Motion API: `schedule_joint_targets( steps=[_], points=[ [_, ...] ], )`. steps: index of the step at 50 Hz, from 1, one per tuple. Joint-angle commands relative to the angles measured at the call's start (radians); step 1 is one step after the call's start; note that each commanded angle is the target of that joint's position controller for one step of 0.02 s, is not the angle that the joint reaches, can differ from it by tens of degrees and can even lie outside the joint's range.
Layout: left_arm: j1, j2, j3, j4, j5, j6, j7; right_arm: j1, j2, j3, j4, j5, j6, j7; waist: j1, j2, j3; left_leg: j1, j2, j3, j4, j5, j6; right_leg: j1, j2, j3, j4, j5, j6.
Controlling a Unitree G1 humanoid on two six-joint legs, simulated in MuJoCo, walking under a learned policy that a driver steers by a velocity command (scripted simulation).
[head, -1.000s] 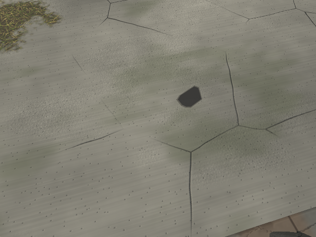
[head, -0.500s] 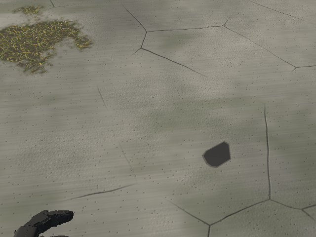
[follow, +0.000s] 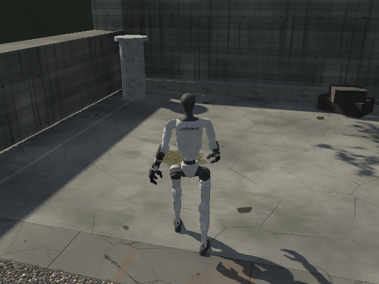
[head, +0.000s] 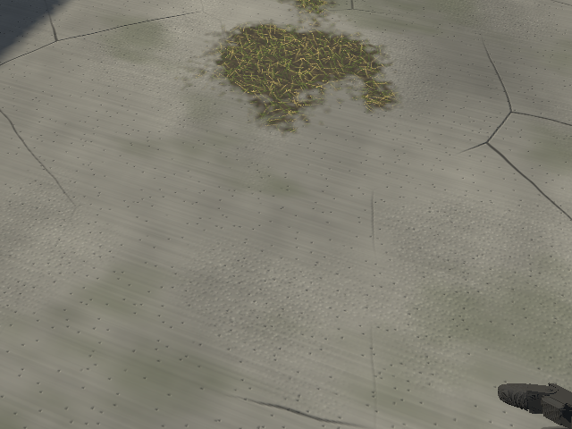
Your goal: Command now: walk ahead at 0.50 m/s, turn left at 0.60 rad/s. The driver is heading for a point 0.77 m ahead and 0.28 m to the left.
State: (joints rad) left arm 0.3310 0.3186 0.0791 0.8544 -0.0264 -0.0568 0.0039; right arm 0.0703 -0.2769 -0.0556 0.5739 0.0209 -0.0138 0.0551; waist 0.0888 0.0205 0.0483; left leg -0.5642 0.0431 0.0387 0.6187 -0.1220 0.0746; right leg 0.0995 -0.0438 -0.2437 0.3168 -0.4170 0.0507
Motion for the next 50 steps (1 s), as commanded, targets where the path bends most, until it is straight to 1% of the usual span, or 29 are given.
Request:
schedule_joint_targets(
  steps=[1,2,3,4,5,6,7,8,10,12,16,19,22,24,25,26,27,28,29,30,31,33,35,38,42,46,48,49,50],
  points=[
    [-0.049,0.187,0.039,-0.066,-0.008,0.002,0.015,0.309,-0.204,-0.098,0.007,0.002,0.003,-0.018,-0.237,-0.075,-0.188,0.505,-0.109,0.041,-0.078,0.002,0.095,-0.187,-0.179,0.022,0.467,1.007,-0.105],
    [-0.001,0.069,0.001,-0.101,0.044,-0.006,0.010,0.380,-0.300,-0.117,0.026,0.011,0.010,-0.040,-0.201,0.157,-0.261,0.825,0.123,-0.339,-0.088,-0.005,0.194,-0.557,-0.077,0.026,0.816,0.262,-0.054],
    [0.007,0.043,-0.022,-0.150,0.038,-0.041,-0.002,0.352,-0.331,-0.108,-0.018,0.007,-0.012,-0.030,-0.157,0.242,-0.436,0.987,0.300,-0.887,-0.269,-0.230,0.369,-0.814,0.088,0.251,1.061,-0.206,-0.029],
    [-0.114,0.142,0.003,-0.168,-0.002,-0.065,-0.014,0.343,-0.238,-0.083,-0.011,0.000,-0.028,-0.021,-0.215,0.101,-0.361,0.943,0.275,-0.796,-0.325,-0.258,0.305,-0.921,0.025,0.347,1.085,-0.120,-0.042],
    [-0.156,0.138,-0.001,-0.187,-0.014,-0.080,-0.018,0.309,-0.207,-0.071,-0.001,-0.003,-0.039,-0.022,-0.191,0.082,-0.229,0.806,0.237,-0.651,-0.330,-0.196,0.267,-0.933,-0.012,0.328,1.016,-0.028,-0.061],
    [-0.154,0.123,-0.004,-0.172,0.007,-0.084,-0.009,0.241,-0.185,-0.063,-0.004,-0.003,-0.043,-0.024,-0.141,-0.006,-0.158,0.657,0.190,-0.547,-0.331,-0.090,0.232,-0.873,-0.052,0.328,0.928,0.042,-0.057],
    [-0.142,0.132,0.003,-0.165,0.028,-0.079,-0.004,0.190,-0.158,-0.054,-0.015,-0.009,-0.044,-0.026,-0.104,0.006,-0.122,0.550,0.157,-0.475,-0.343,0.026,0.218,-0.805,-0.074,0.331,0.853,0.084,-0.048],
    [-0.124,0.133,0.006,-0.160,0.033,-0.067,-0.007,0.163,-0.149,-0.048,-0.025,-0.018,-0.044,-0.031,-0.078,0.027,-0.111,0.480,0.137,-0.443,-0.365,0.085,0.216,-0.751,-0.083,0.333,0.828,0.111,-0.039],
    [-0.115,0.107,0.002,-0.156,0.042,-0.048,-0.007,0.160,-0.154,-0.049,-0.015,-0.015,-0.050,-0.041,-0.064,0.028,-0.102,0.400,0.121,-0.395,-0.385,0.188,0.229,-0.716,-0.075,0.313,0.760,0.140,-0.008],
    [-0.169,0.081,-0.007,-0.173,0.046,-0.038,-0.004,0.185,-0.172,-0.054,0.003,-0.013,-0.050,-0.055,-0.075,0.021,-0.074,0.348,0.095,-0.343,-0.394,0.212,0.221,-0.723,-0.057,0.300,0.650,0.225,0.020],
    [-0.327,0.041,-0.026,-0.210,0.038,-0.044,-0.015,0.240,-0.186,-0.058,0.038,-0.003,-0.040,-0.071,-0.136,0.049,-0.040,0.298,0.038,-0.297,-0.379,0.087,0.159,-0.648,0.002,0.296,0.342,0.473,0.029],
    [-0.390,0.060,-0.022,-0.233,0.022,-0.054,-0.027,0.287,-0.191,-0.061,0.068,0.004,-0.035,-0.073,-0.159,0.061,-0.031,0.322,0.061,-0.356,-0.344,0.015,0.142,-0.596,0.030,0.313,0.241,0.514,0.017],
    [-0.371,0.097,-0.005,-0.236,0.019,-0.064,-0.034,0.295,-0.178,-0.060,0.082,0.006,-0.027,-0.078,-0.138,0.089,-0.036,0.405,0.094,-0.445,-0.255,-0.004,0.123,-0.561,0.034,0.340,0.186,0.413,-0.016],
    [-0.267,0.115,0.012,-0.211,0.020,-0.072,-0.029,0.276,-0.160,-0.056,0.080,0.003,-0.019,-0.077,-0.081,0.112,-0.063,0.409,0.072,-0.462,-0.167,0.043,0.095,-0.424,0.043,0.312,0.140,0.355,-0.055],
    [-0.163,0.146,0.027,-0.195,0.032,-0.077,-0.023,0.278,-0.114,-0.039,0.073,-0.002,-0.020,-0.074,-0.031,0.085,-0.149,0.366,0.017,-0.417,-0.011,0.057,0.062,-0.238,-0.015,0.348,0.138,0.345,-0.097],
    [-0.025,0.204,0.040,-0.185,0.043,-0.076,-0.016,0.336,-0.048,-0.016,0.062,-0.023,-0.023,-0.071,-0.009,-0.077,-0.302,0.207,-0.067,-0.320,0.287,-0.198,0.016,0.046,-0.204,0.539,0.167,0.313,-0.164],
    [0.046,0.254,0.055,-0.144,0.042,-0.060,-0.025,0.444,-0.040,-0.008,0.033,0.020,-0.031,-0.072,-0.056,-0.410,-0.380,-0.131,-0.149,-0.222,0.575,-0.503,-0.037,0.263,-0.386,1.033,0.018,-0.013,-0.309],
    [0.005,0.151,0.033,-0.168,0.022,-0.057,-0.028,0.395,-0.150,-0.029,0.063,0.027,-0.029,-0.077,-0.028,-0.239,-0.271,-0.224,-0.068,-0.247,0.685,-0.431,-0.053,0.186,-0.367,1.032,-0.035,-0.223,-0.278],
    [-0.042,0.103,0.018,-0.175,0.022,-0.050,-0.022,0.281,-0.193,-0.043,0.047,0.017,-0.023,-0.077,-0.008,-0.154,-0.154,-0.242,-0.038,-0.210,0.697,-0.338,-0.059,0.065,-0.327,0.861,-0.042,-0.156,-0.236],
    [-0.088,0.085,0.009,-0.179,0.032,-0.045,-0.019,0.236,-0.182,-0.043,0.041,0.004,-0.017,-0.077,-0.025,-0.090,-0.093,-0.200,-0.004,-0.188,0.672,-0.272,-0.064,-0.053,-0.283,0.728,-0.054,-0.004,-0.219],
    [-0.114,0.067,0.004,-0.170,0.038,-0.043,-0.016,0.211,-0.163,-0.045,0.031,-0.003,-0.016,-0.073,-0.044,-0.094,-0.051,-0.176,0.023,-0.189,0.625,-0.228,-0.065,-0.130,-0.249,0.639,-0.072,0.099,-0.218],
    [-0.125,0.051,0.000,-0.156,0.038,-0.050,-0.011,0.225,-0.120,-0.041,0.031,0.009,-0.009,-0.063,-0.068,-0.141,-0.038,-0.110,0.055,-0.165,0.572,-0.192,-0.065,-0.202,-0.205,0.504,-0.117,0.204,-0.209],
    [-0.113,0.069,0.008,-0.136,0.031,-0.058,-0.010,0.200,-0.089,-0.033,0.017,0.007,-0.001,-0.060,-0.068,-0.125,-0.025,-0.133,0.067,-0.149,0.523,-0.165,-0.072,-0.211,-0.212,0.428,-0.148,0.290,-0.229],
    [-0.099,0.104,0.020,-0.114,0.032,-0.056,-0.008,0.150,-0.074,-0.026,-0.003,0.002,-0.002,-0.054,-0.061,-0.094,-0.020,-0.178,0.077,-0.143,0.403,-0.060,-0.086,-0.174,-0.227,0.336,-0.168,0.404,-0.246],
    [-0.089,0.129,0.023,-0.094,0.026,-0.043,-0.003,0.042,-0.055,-0.015,-0.022,0.002,-0.016,-0.028,-0.025,-0.081,0.006,-0.121,0.062,-0.077,0.177,0.124,-0.076,-0.156,-0.197,0.185,-0.171,0.480,-0.213],
    [-0.037,0.164,0.034,-0.063,0.008,-0.022,-0.001,-0.052,-0.056,-0.013,-0.062,0.006,-0.017,-0.004,-0.005,-0.079,0.040,-0.092,0.041,-0.023,0.045,0.100,-0.041,-0.069,-0.229,0.120,-0.147,0.543,-0.189],
    [-0.041,0.192,0.042,-0.060,-0.003,-0.009,0.001,-0.038,-0.084,-0.026,-0.071,0.001,-0.013,0.001,-0.038,-0.097,0.016,-0.021,-0.004,0.020,0.014,0.005,-0.003,-0.021,-0.238,0.083,-0.059,0.803,-0.171],
    [-0.044,0.209,0.048,-0.061,-0.009,-0.003,0.005,0.005,-0.108,-0.039,-0.066,-0.003,-0.009,0.000,-0.071,-0.117,-0.022,0.054,-0.041,0.049,0.011,-0.049,0.019,-0.005,-0.236,0.064,0.031,0.980,-0.160],
    [-0.054,0.217,0.050,-0.065,-0.014,0.005,0.009,0.115,-0.143,-0.060,-0.041,-0.003,-0.004,-0.003,-0.139,-0.114,-0.084,0.201,-0.084,0.072,-0.021,-0.057,0.050,-0.026,-0.220,0.039,0.191,1.092,-0.144]
  ],
)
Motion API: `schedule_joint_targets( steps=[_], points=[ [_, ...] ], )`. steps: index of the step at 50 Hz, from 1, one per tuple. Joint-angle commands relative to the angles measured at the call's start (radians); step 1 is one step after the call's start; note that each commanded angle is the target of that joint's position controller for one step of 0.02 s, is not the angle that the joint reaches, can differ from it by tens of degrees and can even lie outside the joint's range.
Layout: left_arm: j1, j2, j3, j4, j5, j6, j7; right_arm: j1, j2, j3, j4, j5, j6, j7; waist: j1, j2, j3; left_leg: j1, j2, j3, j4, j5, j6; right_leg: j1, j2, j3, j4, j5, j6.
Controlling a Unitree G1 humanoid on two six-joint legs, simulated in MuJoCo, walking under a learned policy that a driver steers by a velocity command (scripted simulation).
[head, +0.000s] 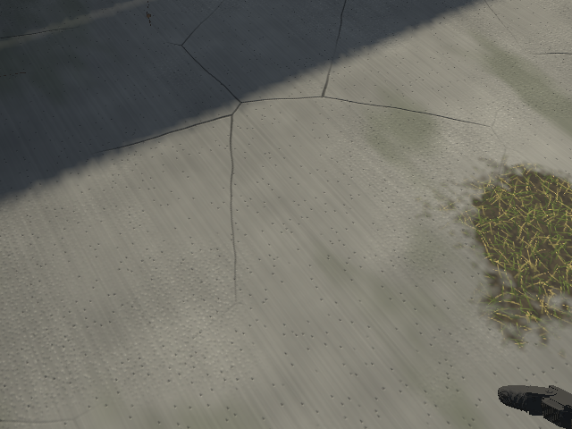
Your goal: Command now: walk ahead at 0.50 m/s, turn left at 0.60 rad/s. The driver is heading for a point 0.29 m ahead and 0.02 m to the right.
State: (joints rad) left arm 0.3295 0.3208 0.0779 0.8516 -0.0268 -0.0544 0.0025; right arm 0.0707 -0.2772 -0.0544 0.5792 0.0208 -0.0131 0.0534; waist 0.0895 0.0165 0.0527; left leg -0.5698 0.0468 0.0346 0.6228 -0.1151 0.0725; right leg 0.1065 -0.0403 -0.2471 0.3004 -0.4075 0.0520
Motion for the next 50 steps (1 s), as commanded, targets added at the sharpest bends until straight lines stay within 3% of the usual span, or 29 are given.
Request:
schedule_joint_targets(
  steps=[1,2,3,4,5,6,7,8,10,13,15,18,21,23,24,25,26,27,28,29,31,34,35,36,37,38,39,43,50],
  points=[
    [-0.054,0.191,0.041,-0.067,-0.011,0.005,0.014,0.291,-0.199,-0.095,0.004,0.001,0.002,-0.015,-0.231,-0.078,-0.177,0.474,-0.118,0.059,-0.076,-0.008,0.092,-0.160,-0.188,0.020,0.436,1.022,-0.112],
    [-0.008,0.089,0.006,-0.089,0.042,-0.001,0.011,0.397,-0.283,-0.116,0.031,0.012,0.012,-0.037,-0.225,0.133,-0.259,0.771,0.080,-0.245,-0.070,0.037,0.160,-0.459,-0.117,0.025,0.768,0.352,-0.067],
    [0.022,0.030,-0.023,-0.154,0.040,-0.031,-0.001,0.337,-0.342,-0.112,-0.012,0.013,-0.006,-0.031,-0.138,0.290,-0.414,0.991,0.281,-0.838,-0.258,-0.274,0.366,-0.805,0.081,0.211,1.066,-0.207,-0.028],
    [-0.104,0.138,0.000,-0.163,0.002,-0.062,-0.013,0.340,-0.243,-0.086,-0.016,0.006,-0.024,-0.021,-0.214,0.116,-0.378,0.953,0.274,-0.813,-0.342,-0.329,0.310,-0.913,0.025,0.344,1.101,-0.137,-0.046],
    [-0.155,0.143,0.000,-0.183,-0.020,-0.076,-0.017,0.294,-0.206,-0.070,-0.008,-0.007,-0.037,-0.021,-0.192,0.090,-0.235,0.817,0.253,-0.660,-0.342,-0.171,0.270,-0.930,-0.010,0.323,1.048,-0.050,-0.062],
    [-0.144,0.126,-0.004,-0.164,-0.003,-0.077,-0.008,0.220,-0.178,-0.059,-0.012,-0.011,-0.044,-0.022,-0.136,-0.007,-0.156,0.659,0.212,-0.525,-0.324,0.069,0.235,-0.864,-0.056,0.318,0.967,0.020,-0.055],
    [-0.127,0.134,0.002,-0.147,0.023,-0.068,-0.002,0.161,-0.145,-0.049,-0.019,-0.016,-0.045,-0.026,-0.101,-0.003,-0.128,0.549,0.180,-0.416,-0.312,0.284,0.215,-0.789,-0.086,0.315,0.897,0.047,-0.040],
    [-0.104,0.135,0.005,-0.138,0.028,-0.053,-0.003,0.132,-0.136,-0.043,-0.025,-0.026,-0.045,-0.032,-0.075,0.020,-0.121,0.468,0.159,-0.359,-0.319,0.418,0.207,-0.717,-0.096,0.313,0.880,0.058,-0.029],
    [-0.069,0.102,-0.001,-0.120,0.034,-0.028,0.000,0.121,-0.145,-0.042,-0.004,-0.028,-0.050,-0.040,-0.052,0.016,-0.127,0.382,0.140,-0.275,-0.334,0.593,0.212,-0.652,-0.083,0.286,0.822,0.089,0.002],
    [-0.112,0.061,-0.014,-0.129,0.041,-0.011,0.006,0.134,-0.157,-0.042,0.035,-0.025,-0.045,-0.058,-0.060,0.031,-0.120,0.352,0.095,-0.175,-0.334,0.669,0.186,-0.647,-0.057,0.267,0.660,0.227,0.026],
    [-0.167,0.042,-0.023,-0.137,0.038,-0.012,-0.001,0.138,-0.149,-0.037,0.055,-0.022,-0.033,-0.067,-0.084,0.050,-0.122,0.357,0.057,-0.128,-0.326,0.617,0.150,-0.611,-0.040,0.260,0.505,0.359,0.022],
    [-0.236,0.044,-0.025,-0.149,0.031,-0.020,-0.016,0.178,-0.150,-0.033,0.094,-0.025,-0.022,-0.073,-0.126,0.054,-0.127,0.404,0.078,-0.150,-0.312,0.531,0.130,-0.565,-0.014,0.267,0.358,0.488,0.009],
    [-0.256,0.067,-0.016,-0.156,0.039,-0.024,-0.026,0.178,-0.137,-0.025,0.126,-0.025,-0.017,-0.068,-0.127,0.065,-0.107,0.468,0.118,-0.206,-0.243,0.503,0.128,-0.570,-0.003,0.281,0.283,0.402,-0.026],
    [-0.212,0.078,-0.008,-0.142,0.050,-0.030,-0.029,0.160,-0.125,-0.019,0.142,-0.017,-0.013,-0.068,-0.090,0.060,-0.110,0.484,0.108,-0.230,-0.156,0.471,0.102,-0.502,0.011,0.270,0.182,0.413,-0.064],
    [-0.181,0.094,-0.005,-0.132,0.059,-0.035,-0.026,0.177,-0.114,-0.015,0.151,-0.019,-0.014,-0.068,-0.076,0.029,-0.127,0.463,0.062,-0.215,-0.097,0.428,0.063,-0.395,-0.010,0.286,0.111,0.658,-0.091],
    [-0.183,0.151,0.003,-0.142,0.072,-0.038,-0.018,0.252,-0.098,-0.011,0.150,-0.042,-0.025,-0.067,-0.127,-0.061,-0.195,0.382,-0.015,-0.194,-0.016,0.262,0.016,-0.220,-0.113,0.376,0.178,1.039,-0.145],
    [-0.161,0.112,-0.008,-0.138,0.075,-0.027,-0.011,0.345,-0.069,-0.001,0.181,-0.040,-0.027,-0.071,-0.132,-0.155,-0.299,0.266,-0.063,-0.175,0.091,-0.013,-0.047,-0.046,-0.224,0.485,0.224,1.162,-0.281],
    [-0.130,0.035,-0.025,-0.124,0.057,-0.010,-0.010,0.309,-0.091,-0.001,0.188,-0.036,-0.016,-0.073,-0.088,-0.196,-0.334,0.237,-0.077,-0.152,0.166,-0.303,-0.087,-0.037,-0.284,0.573,0.186,1.094,-0.348],
    [-0.133,0.006,-0.040,-0.109,0.044,0.001,-0.013,0.256,-0.108,-0.007,0.170,-0.026,0.004,-0.074,-0.081,-0.204,-0.298,0.194,-0.065,-0.154,0.218,-0.514,-0.106,-0.078,-0.307,0.630,0.133,0.927,-0.358],
    [-0.142,0.012,-0.042,-0.103,0.042,0.009,-0.017,0.216,-0.109,-0.010,0.166,-0.017,0.028,-0.078,-0.075,-0.170,-0.251,0.166,-0.051,-0.156,0.249,-0.567,-0.116,-0.127,-0.304,0.656,0.089,0.735,-0.341],
    [-0.222,0.073,-0.026,-0.110,0.043,0.018,-0.015,0.205,-0.107,-0.017,0.177,-0.017,0.065,-0.085,-0.100,-0.145,-0.169,0.196,-0.016,-0.145,0.198,-0.473,-0.127,-0.272,-0.262,0.605,0.019,0.433,-0.279],
    [-0.315,0.061,-0.025,-0.116,0.035,0.044,-0.004,0.280,-0.049,-0.008,0.249,-0.026,0.065,-0.083,-0.155,-0.159,-0.139,0.427,-0.041,-0.072,-0.130,-0.123,-0.103,-0.442,-0.132,0.436,0.007,0.180,-0.181],
    [-0.277,0.046,-0.029,-0.101,0.032,0.045,-0.003,0.270,-0.061,-0.011,0.257,-0.037,0.064,-0.078,-0.140,-0.140,-0.139,0.465,-0.045,-0.070,-0.163,-0.065,-0.087,-0.464,-0.101,0.397,0.011,0.083,-0.143],
    [-0.248,0.033,-0.034,-0.088,0.037,0.041,-0.005,0.237,-0.096,-0.015,0.242,-0.047,0.063,-0.079,-0.114,-0.090,-0.115,0.446,0.010,-0.131,-0.196,-0.085,-0.058,-0.482,-0.073,0.367,0.027,-0.022,-0.100],
    [-0.247,0.035,-0.031,-0.093,0.042,0.039,-0.007,0.213,-0.130,-0.022,0.248,-0.039,0.061,-0.081,-0.075,0.005,-0.069,0.304,0.017,-0.152,-0.205,-0.274,-0.019,-0.420,-0.019,0.307,0.047,-0.014,-0.065],
    [-0.275,0.027,-0.034,-0.090,0.050,0.035,-0.006,0.180,-0.091,-0.013,0.246,-0.038,0.050,-0.081,-0.080,0.020,-0.049,0.224,0.012,-0.153,-0.236,-0.355,-0.014,-0.342,-0.009,0.293,0.092,0.065,-0.050],
    [-0.275,0.018,-0.035,-0.084,0.047,0.030,-0.003,0.162,-0.074,-0.007,0.250,-0.042,0.037,-0.083,-0.073,0.026,-0.051,0.207,0.015,-0.154,-0.251,-0.330,-0.026,-0.303,-0.009,0.290,0.122,0.137,-0.056],
    [-0.235,0.020,-0.030,-0.039,0.036,0.028,0.009,0.186,-0.084,-0.009,0.288,-0.032,-0.001,-0.084,-0.078,0.016,-0.084,0.286,0.006,-0.135,-0.215,-0.072,-0.053,-0.274,-0.010,0.281,0.178,0.392,-0.083],
    [-0.234,0.025,-0.024,0.021,0.030,0.048,0.014,0.213,-0.075,-0.002,0.348,-0.025,0.004,-0.085,-0.090,-0.002,-0.070,0.330,-0.002,-0.121,-0.204,0.058,-0.047,-0.261,-0.002,0.273,0.192,0.462,-0.074]
  ],
)
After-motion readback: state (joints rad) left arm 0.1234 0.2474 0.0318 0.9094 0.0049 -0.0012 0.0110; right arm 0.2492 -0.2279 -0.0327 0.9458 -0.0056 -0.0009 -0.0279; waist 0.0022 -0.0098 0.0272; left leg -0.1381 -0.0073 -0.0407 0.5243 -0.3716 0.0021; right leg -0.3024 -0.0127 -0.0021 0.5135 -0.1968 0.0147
